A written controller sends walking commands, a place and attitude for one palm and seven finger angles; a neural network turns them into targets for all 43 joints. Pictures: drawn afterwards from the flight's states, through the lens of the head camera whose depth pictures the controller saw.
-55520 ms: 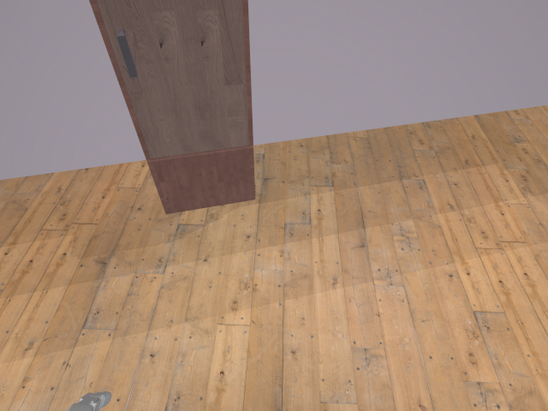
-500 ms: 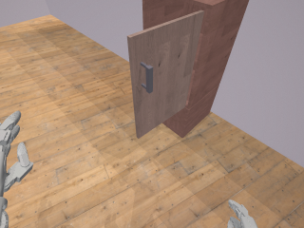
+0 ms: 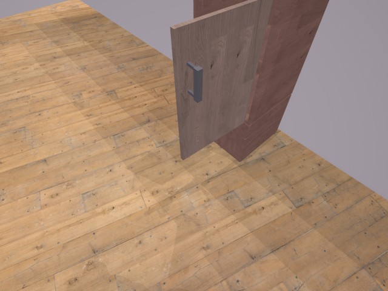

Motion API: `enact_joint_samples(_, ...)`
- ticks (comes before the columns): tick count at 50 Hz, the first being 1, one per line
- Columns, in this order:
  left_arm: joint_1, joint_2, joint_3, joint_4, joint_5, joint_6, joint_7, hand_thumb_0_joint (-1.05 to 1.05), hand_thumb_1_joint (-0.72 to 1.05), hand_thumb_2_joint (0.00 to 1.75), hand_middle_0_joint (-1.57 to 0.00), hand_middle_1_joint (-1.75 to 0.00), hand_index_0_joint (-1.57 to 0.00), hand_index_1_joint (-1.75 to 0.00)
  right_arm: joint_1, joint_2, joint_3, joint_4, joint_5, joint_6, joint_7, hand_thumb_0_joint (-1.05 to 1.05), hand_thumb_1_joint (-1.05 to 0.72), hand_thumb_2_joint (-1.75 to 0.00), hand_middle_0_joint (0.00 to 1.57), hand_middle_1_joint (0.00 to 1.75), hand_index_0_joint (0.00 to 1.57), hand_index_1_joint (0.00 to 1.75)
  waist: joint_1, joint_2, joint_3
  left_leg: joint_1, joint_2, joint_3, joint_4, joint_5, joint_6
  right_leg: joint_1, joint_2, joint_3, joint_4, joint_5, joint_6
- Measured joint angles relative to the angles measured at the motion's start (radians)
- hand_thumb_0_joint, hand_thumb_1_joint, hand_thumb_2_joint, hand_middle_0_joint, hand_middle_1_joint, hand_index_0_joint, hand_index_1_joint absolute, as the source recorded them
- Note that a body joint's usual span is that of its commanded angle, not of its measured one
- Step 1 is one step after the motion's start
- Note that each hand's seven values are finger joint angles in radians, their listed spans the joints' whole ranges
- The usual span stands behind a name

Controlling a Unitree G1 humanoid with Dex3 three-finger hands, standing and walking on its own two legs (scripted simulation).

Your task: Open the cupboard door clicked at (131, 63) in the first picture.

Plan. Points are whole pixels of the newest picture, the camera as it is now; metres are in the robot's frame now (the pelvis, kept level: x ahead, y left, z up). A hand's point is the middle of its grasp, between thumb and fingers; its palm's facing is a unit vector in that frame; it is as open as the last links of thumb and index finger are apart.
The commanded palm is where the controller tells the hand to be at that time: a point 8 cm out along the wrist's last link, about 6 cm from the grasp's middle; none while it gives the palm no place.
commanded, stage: let the arm hang, fingers relaxed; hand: left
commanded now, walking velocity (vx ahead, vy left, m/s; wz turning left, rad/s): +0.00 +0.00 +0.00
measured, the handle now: (194, 82) +0.70 +0.04 +0.02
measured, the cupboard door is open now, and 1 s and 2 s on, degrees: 86 86 86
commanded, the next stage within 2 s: look to check the result in 0.56 s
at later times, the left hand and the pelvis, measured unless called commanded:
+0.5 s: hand out of the picture +0.09 +0.23 -0.15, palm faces -0.02 -0.95 -0.30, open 7.4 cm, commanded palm none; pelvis +0.02 +0.00 +0.01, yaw +0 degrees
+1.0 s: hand out of the picture +0.13 +0.25 -0.15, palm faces -0.05 -0.94 -0.35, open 7.4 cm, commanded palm none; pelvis +0.05 +0.00 +0.01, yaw -1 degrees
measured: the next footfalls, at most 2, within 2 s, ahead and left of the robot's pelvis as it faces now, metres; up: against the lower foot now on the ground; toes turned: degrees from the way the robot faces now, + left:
none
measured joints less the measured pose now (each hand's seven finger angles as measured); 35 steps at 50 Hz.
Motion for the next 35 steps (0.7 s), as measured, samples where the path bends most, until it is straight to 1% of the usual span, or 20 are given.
enact_joint_samples(7,-0.03,0.017,0.006,0.056,-0.001,-0.011,0.005,0.0,0.92,0.9,-0.21,-0.3,-0.2,-0.3,-0.036,-0.011,-0.007,0.034,0.004,-0.015,-0.001,0.0,-0.91,-0.9,0.2,0.3,0.2,0.3,0.002,0.012,-0.009,0.033,-0.01,0.01,-0.033,0.009,0.006,0.023,-0.011,0.01,-0.014,0.001,0.007)
enact_joint_samples(18,-0.123,0.023,0.0,0.055,0.002,-0.031,0.0,0.0,0.91,0.9,-0.21,-0.3,-0.2,-0.3,-0.135,-0.054,-0.01,0.032,0.003,-0.033,0.003,0.0,-0.91,-0.9,0.2,0.3,0.2,0.3,0.002,0.004,-0.024,0.071,-0.019,0.014,-0.066,0.012,0.009,0.055,-0.02,0.014,-0.036,-0.002,0.014)
enact_joint_samples(26,-0.172,0.042,-0.003,0.05,0.003,-0.041,-0.005,0.0,0.91,0.9,-0.21,-0.3,-0.2,-0.3,-0.183,-0.09,-0.008,0.032,0.004,-0.039,0.006,0.0,-0.91,-0.9,0.2,0.3,0.2,0.3,0.0,-0.007,-0.019,0.092,-0.017,0.012,-0.091,0.011,0.007,0.08,-0.019,0.013,-0.068,0.001,0.014)
enact_joint_samples(35,-0.193,0.074,-0.004,0.056,0.001,-0.043,-0.005,0.0,0.91,0.9,-0.21,-0.3,-0.2,-0.3,-0.209,-0.119,-0.003,0.038,0.006,-0.041,0.008,0.0,-0.91,-0.9,0.2,0.3,0.2,0.3,-0.001,-0.01,-0.008,0.116,-0.015,0.012,-0.119,0.009,0.004,0.107,-0.018,0.013,-0.105,0.005,0.012)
